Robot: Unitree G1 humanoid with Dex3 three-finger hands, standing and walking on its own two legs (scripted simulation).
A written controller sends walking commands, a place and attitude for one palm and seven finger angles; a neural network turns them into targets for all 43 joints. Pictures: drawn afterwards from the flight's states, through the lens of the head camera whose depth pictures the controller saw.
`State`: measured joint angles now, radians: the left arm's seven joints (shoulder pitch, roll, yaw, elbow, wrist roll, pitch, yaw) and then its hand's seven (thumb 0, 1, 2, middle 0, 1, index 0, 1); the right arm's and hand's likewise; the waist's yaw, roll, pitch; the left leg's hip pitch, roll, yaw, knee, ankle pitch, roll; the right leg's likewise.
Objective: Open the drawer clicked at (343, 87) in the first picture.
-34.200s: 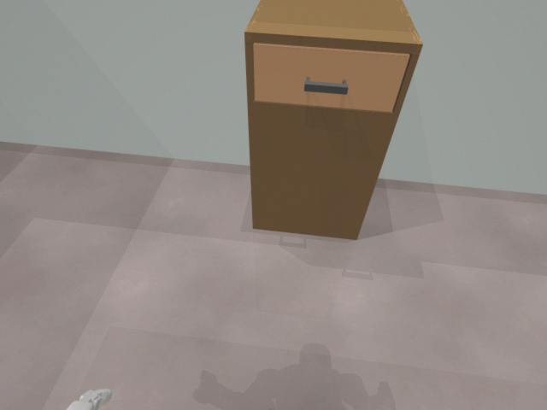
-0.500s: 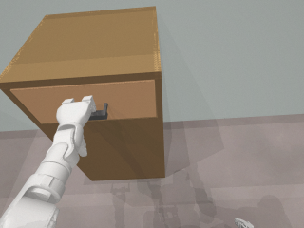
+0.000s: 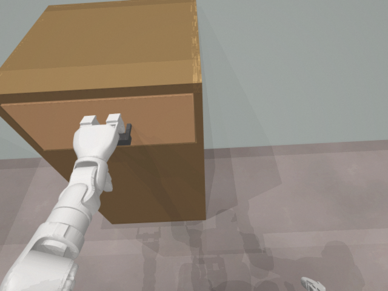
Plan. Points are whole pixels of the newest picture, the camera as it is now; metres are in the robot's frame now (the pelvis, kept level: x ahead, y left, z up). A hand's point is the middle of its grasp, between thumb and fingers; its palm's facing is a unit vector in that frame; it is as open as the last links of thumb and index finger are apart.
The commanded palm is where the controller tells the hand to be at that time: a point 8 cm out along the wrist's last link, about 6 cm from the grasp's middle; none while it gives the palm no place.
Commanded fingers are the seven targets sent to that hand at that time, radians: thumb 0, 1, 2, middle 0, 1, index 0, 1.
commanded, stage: lower the fingers behind the handle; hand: left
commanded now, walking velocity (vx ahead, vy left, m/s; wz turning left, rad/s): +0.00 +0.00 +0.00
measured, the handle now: (106, 134) +0.47 +0.25 +0.02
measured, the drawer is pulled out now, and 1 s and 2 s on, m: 0.00 0.00 0.00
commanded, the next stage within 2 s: lift the fingers back up to retry in 0.76 s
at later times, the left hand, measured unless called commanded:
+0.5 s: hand (107, 155) +0.40 +0.23 +0.02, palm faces +0.03 -0.01 -1.00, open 14.2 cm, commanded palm +0.37 +0.24 +0.05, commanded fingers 0.00 -0.50 0.30 -0.30 -1.20 -0.30 -1.20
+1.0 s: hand (107, 154) +0.41 +0.23 +0.02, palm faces +0.00 +0.00 -1.00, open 14.2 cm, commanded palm +0.37 +0.23 +0.07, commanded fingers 0.00 -0.50 0.30 -0.30 -1.20 -0.30 -1.20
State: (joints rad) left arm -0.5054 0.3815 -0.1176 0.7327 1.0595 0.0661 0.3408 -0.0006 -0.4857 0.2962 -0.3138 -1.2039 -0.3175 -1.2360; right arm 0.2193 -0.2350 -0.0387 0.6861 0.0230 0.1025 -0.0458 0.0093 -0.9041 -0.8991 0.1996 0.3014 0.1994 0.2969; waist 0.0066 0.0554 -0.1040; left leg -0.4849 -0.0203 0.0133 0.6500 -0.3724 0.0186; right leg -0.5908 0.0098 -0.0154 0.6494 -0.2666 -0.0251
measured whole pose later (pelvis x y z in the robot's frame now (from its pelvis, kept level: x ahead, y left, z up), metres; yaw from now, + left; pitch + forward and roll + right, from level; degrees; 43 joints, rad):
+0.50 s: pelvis -0.01 +0.00 -0.01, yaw +0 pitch +15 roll +0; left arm -0.54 0.40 -0.08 0.77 1.08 -0.03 0.37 0.00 -0.49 0.30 -0.25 -1.18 -0.21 -1.23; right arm 0.28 -0.26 -0.06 0.67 0.02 0.10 -0.03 0.01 -0.90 -0.90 0.20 0.30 0.20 0.30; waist 0.01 0.04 -0.14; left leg -0.61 -0.02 0.02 0.75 -0.41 0.02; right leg -0.71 0.01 -0.01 0.73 -0.29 -0.03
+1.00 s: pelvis -0.01 +0.01 -0.01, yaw +0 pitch +14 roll +0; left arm -0.55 0.38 -0.11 0.78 1.08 0.01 0.34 0.00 -0.49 0.30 -0.29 -1.18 -0.22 -1.24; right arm 0.28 -0.25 -0.05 0.66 0.02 0.10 -0.03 0.01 -0.90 -0.90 0.20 0.30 0.20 0.30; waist 0.00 0.05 -0.13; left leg -0.58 -0.03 0.02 0.74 -0.41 0.04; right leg -0.67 0.01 -0.01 0.71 -0.28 -0.01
